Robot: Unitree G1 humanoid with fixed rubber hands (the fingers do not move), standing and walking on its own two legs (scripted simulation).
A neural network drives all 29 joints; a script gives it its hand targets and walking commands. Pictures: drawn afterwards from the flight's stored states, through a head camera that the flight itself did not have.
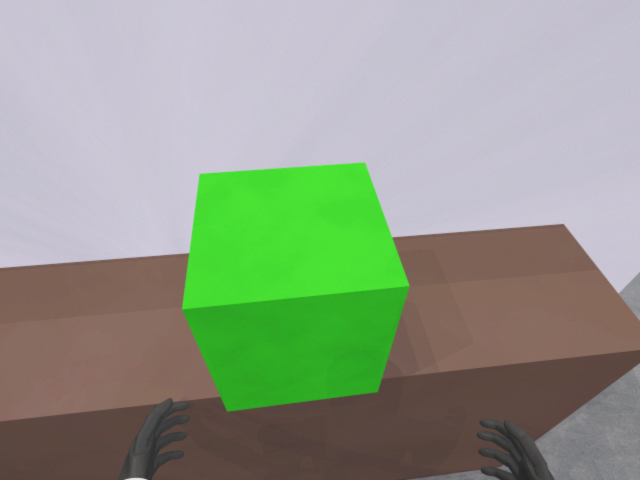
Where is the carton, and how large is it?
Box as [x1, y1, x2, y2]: [182, 162, 408, 411]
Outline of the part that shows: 364,162 199,174 182,310 227,411 377,391 408,289 408,283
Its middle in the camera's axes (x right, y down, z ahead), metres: -0.03 +0.07 +0.52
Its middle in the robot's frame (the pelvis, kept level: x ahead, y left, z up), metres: +0.34 +0.09 +0.05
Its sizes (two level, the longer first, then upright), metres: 0.210 0.200 0.250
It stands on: a pedestal, 0.71 m high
